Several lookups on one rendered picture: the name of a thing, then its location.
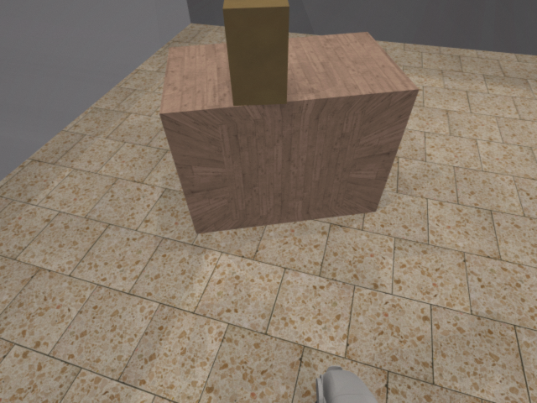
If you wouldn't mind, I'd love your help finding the pedestal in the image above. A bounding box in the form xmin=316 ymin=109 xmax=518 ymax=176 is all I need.
xmin=159 ymin=32 xmax=419 ymax=234

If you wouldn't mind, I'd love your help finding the carton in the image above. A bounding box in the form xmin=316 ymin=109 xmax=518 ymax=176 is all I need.
xmin=223 ymin=0 xmax=289 ymax=106

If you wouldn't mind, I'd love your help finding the robot right thigh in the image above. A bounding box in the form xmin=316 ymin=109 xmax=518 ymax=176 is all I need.
xmin=315 ymin=369 xmax=378 ymax=403

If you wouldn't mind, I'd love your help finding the robot right shin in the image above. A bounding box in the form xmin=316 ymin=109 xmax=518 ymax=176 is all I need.
xmin=326 ymin=365 xmax=342 ymax=372

